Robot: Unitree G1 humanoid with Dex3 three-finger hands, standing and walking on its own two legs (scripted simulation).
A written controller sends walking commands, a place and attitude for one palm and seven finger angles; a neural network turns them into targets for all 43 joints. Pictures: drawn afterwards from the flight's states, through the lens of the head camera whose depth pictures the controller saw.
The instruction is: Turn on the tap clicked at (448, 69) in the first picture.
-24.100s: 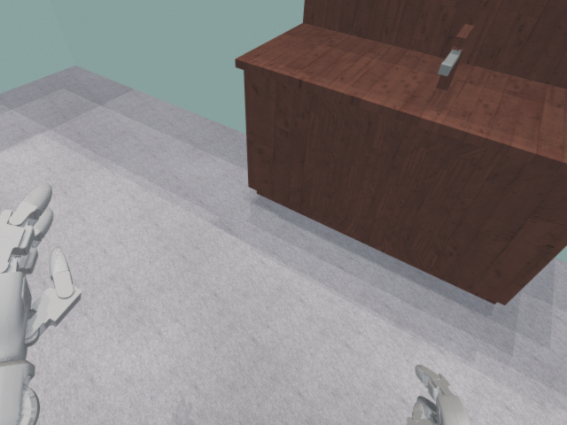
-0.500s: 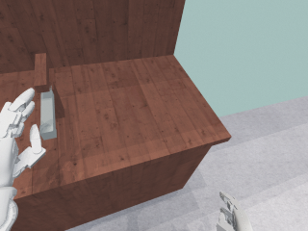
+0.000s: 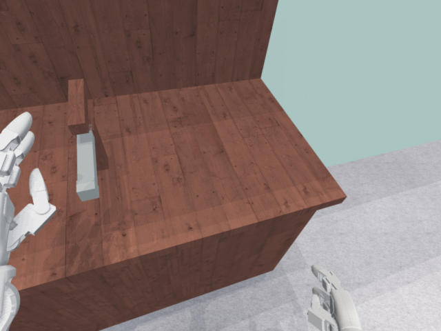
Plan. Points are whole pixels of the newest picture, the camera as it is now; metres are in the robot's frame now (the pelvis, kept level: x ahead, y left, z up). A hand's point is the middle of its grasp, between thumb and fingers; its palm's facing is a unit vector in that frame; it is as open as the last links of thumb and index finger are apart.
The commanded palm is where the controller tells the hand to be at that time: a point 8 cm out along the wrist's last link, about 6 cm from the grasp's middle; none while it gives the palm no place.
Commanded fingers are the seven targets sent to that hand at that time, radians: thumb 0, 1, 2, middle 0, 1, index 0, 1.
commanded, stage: look again from close up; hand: left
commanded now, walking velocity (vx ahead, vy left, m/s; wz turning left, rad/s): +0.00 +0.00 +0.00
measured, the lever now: (88, 189) +0.31 +0.26 +0.08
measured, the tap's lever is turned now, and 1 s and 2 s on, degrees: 0 0 0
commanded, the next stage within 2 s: come to a stop and stand still in 0.28 s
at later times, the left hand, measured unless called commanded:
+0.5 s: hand (80, 213) +0.22 +0.21 +0.16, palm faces +0.35 -0.86 -0.38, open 7.4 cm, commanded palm +0.16 +0.25 +0.17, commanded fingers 0.00 0.90 0.90 -0.20 -0.30 -0.20 -0.30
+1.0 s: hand (34, 174) +0.25 +0.27 +0.19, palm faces +0.49 -0.79 -0.37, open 7.4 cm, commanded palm +0.16 +0.26 +0.17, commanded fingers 0.00 0.90 0.90 -0.20 -0.30 -0.20 -0.30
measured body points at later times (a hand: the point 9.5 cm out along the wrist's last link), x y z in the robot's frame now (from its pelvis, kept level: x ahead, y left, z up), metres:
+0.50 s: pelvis +0.00 -0.03 +0.00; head +0.02 -0.01 +0.45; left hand +0.19 +0.26 +0.18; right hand +0.17 -0.26 -0.07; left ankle +0.02 +0.06 -0.74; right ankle +0.00 -0.15 -0.74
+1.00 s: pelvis +0.00 -0.02 +0.00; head +0.02 +0.00 +0.45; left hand +0.22 +0.31 +0.21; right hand +0.19 -0.23 -0.07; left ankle +0.02 +0.06 -0.74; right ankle +0.00 -0.15 -0.74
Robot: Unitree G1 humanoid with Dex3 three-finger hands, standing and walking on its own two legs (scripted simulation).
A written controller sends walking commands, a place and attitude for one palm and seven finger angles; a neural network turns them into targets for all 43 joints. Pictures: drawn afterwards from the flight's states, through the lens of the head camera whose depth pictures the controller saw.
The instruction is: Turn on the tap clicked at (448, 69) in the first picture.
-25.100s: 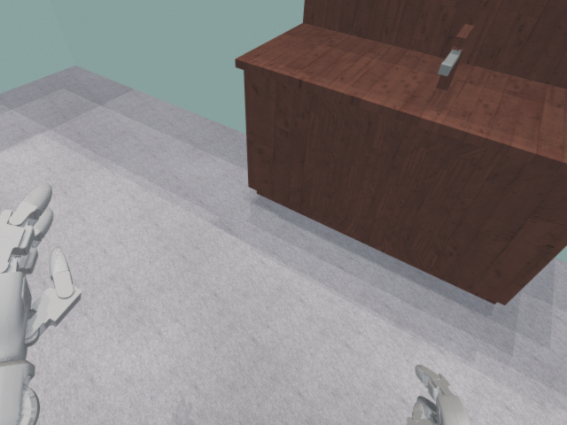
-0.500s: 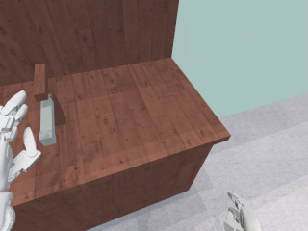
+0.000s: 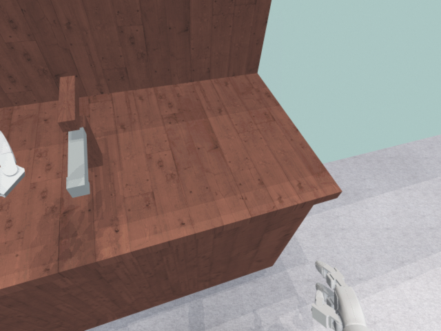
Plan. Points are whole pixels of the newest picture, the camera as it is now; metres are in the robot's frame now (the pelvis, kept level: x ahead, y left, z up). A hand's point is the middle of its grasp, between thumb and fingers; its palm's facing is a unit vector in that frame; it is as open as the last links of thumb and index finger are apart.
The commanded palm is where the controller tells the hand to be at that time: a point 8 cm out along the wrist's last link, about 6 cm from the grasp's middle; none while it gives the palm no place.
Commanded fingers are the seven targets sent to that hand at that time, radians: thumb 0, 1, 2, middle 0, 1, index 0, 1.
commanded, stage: come to a stop and stand still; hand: left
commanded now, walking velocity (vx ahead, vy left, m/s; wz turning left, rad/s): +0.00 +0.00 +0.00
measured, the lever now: (78, 185) +0.31 +0.29 +0.08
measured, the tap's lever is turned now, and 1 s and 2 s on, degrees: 0 0 0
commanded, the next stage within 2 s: look again from close up in 0.42 s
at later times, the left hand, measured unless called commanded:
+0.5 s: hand (48, 199) +0.23 +0.26 +0.16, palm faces +0.35 -0.86 -0.36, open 7.4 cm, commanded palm +0.17 +0.30 +0.18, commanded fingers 0.00 0.90 0.90 -0.20 -0.30 -0.20 -0.30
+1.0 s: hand (23, 176) +0.24 +0.29 +0.19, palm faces +0.45 -0.79 -0.42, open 7.4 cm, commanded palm +0.16 +0.29 +0.17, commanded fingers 0.00 0.90 0.90 -0.20 -0.30 -0.20 -0.30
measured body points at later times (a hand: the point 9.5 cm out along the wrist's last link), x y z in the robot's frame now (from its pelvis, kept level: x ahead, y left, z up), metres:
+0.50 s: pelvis +0.01 +0.02 +0.00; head +0.03 +0.05 +0.45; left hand +0.21 +0.31 +0.18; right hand +0.19 -0.20 -0.07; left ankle +0.03 +0.08 -0.74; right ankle +0.01 -0.13 -0.74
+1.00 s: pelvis +0.00 +0.00 +0.00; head +0.01 +0.02 +0.45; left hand +0.21 +0.33 +0.22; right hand +0.19 -0.21 -0.08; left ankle +0.03 +0.08 -0.74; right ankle +0.01 -0.12 -0.74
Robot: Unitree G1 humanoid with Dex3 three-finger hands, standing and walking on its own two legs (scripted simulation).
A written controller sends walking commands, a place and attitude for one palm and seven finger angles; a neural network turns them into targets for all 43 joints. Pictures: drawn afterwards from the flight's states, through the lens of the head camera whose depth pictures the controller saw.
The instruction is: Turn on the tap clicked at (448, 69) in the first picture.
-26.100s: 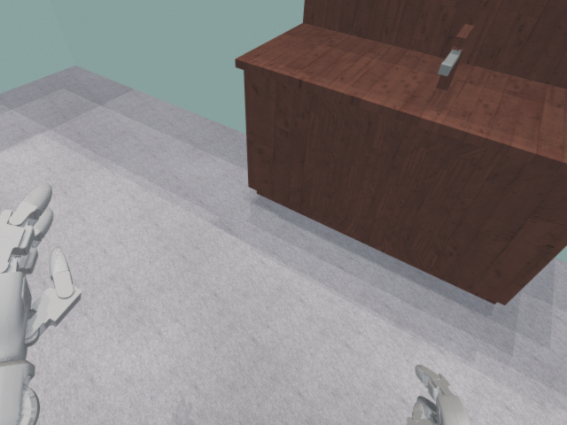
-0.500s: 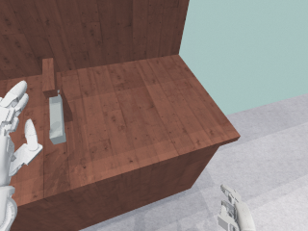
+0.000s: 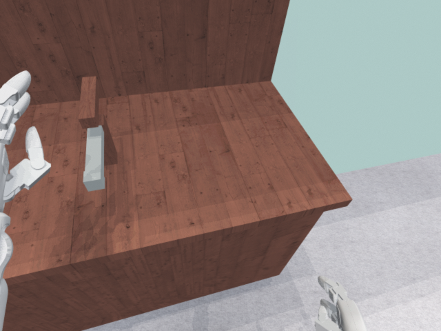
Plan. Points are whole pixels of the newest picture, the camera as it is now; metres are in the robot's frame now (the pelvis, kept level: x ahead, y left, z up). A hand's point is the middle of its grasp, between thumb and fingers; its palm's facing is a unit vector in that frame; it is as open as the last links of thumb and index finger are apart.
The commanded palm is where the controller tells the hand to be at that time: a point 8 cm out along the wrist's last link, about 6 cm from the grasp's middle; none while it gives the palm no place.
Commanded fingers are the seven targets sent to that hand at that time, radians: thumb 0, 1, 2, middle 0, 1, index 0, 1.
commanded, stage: turn the palm inward beside the body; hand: left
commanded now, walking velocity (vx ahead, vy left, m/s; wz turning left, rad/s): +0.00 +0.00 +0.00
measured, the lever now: (94, 180) +0.32 +0.27 +0.08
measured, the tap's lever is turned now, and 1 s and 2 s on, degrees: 0 0 0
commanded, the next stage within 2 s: none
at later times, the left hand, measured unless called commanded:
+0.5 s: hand (91, 219) +0.22 +0.21 +0.15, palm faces +0.46 -0.82 -0.34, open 7.4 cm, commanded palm +0.16 +0.25 +0.17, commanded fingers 0.00 0.90 0.90 -0.20 -0.30 -0.20 -0.30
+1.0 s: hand (108, 230) +0.21 +0.18 +0.14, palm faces +0.43 -0.87 -0.24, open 7.4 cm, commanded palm +0.16 +0.23 +0.15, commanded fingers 0.00 0.90 0.90 -0.20 -0.30 -0.20 -0.30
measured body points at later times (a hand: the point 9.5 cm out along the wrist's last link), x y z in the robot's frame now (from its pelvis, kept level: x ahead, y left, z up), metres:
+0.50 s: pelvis -0.02 -0.07 -0.02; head -0.03 -0.10 +0.43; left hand +0.19 +0.25 +0.17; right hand +0.20 -0.29 -0.11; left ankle +0.03 +0.08 -0.74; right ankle +0.00 -0.13 -0.74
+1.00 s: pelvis +0.03 -0.07 -0.02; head +0.01 -0.09 +0.43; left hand +0.18 +0.23 +0.16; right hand +0.23 -0.30 -0.09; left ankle +0.03 +0.08 -0.74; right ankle +0.00 -0.13 -0.74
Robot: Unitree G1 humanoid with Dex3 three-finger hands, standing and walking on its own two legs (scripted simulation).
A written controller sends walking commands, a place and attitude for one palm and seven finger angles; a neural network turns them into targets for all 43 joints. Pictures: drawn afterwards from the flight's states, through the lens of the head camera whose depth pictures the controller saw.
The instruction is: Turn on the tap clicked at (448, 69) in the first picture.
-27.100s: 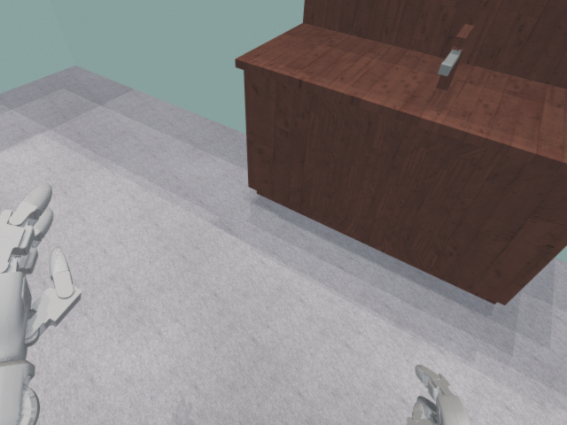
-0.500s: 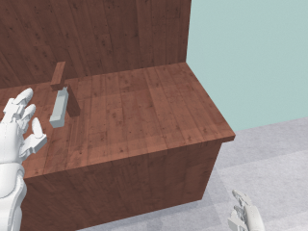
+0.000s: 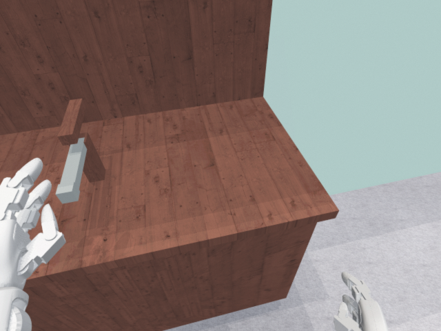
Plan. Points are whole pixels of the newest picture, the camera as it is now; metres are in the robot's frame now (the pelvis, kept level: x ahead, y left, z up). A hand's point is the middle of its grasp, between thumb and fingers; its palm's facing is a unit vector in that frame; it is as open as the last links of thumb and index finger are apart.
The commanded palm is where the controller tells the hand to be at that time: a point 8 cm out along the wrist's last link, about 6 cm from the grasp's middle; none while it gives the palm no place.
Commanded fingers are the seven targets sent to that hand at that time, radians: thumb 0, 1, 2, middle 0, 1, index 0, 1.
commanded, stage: turn the palm inward beside the body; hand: left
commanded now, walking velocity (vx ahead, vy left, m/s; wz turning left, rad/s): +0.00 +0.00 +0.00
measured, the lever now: (68, 192) +0.31 +0.33 +0.10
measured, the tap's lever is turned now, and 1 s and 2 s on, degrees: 0 0 0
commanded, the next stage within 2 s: reach beside the lever's end, fingers flat in 1.10 s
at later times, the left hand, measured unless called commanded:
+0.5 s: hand (27, 273) +0.14 +0.27 +0.15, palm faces +0.48 -0.86 -0.14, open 7.4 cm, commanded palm +0.09 +0.30 +0.16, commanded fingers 0.00 0.90 0.90 -0.20 -0.30 -0.20 -0.30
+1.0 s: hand (47, 254) +0.17 +0.26 +0.15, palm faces +0.48 -0.87 -0.12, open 7.4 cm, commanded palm +0.11 +0.30 +0.16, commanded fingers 0.00 0.90 0.90 -0.20 -0.30 -0.20 -0.30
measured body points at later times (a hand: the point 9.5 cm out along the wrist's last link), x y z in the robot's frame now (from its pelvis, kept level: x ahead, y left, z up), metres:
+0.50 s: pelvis -0.04 +0.03 +0.00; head -0.07 +0.01 +0.45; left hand +0.11 +0.31 +0.16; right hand +0.17 -0.17 -0.06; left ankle +0.01 +0.14 -0.72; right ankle -0.03 -0.06 -0.72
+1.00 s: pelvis -0.01 +0.03 +0.01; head -0.04 +0.01 +0.46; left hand +0.14 +0.30 +0.16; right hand +0.20 -0.18 -0.06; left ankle +0.01 +0.14 -0.72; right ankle -0.03 -0.06 -0.72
